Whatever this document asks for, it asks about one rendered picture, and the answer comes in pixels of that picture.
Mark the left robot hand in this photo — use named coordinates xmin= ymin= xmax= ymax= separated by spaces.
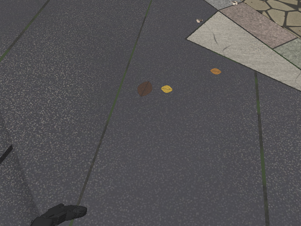
xmin=30 ymin=203 xmax=87 ymax=226

